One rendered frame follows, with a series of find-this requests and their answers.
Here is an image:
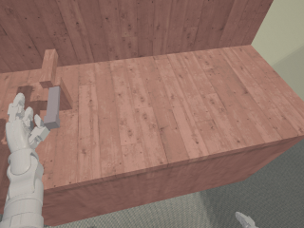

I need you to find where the robot left hand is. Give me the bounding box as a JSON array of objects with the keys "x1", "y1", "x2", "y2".
[{"x1": 5, "y1": 92, "x2": 50, "y2": 154}]

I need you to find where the counter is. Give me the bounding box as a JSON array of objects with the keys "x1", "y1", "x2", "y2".
[{"x1": 0, "y1": 0, "x2": 304, "y2": 227}]

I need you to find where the tap lever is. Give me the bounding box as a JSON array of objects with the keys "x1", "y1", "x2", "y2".
[{"x1": 43, "y1": 86, "x2": 61, "y2": 130}]

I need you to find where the robot right hand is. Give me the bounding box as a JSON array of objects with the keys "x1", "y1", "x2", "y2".
[{"x1": 235, "y1": 212, "x2": 258, "y2": 228}]

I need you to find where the left robot forearm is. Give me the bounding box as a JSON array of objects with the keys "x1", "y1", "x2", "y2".
[{"x1": 0, "y1": 148, "x2": 44, "y2": 228}]

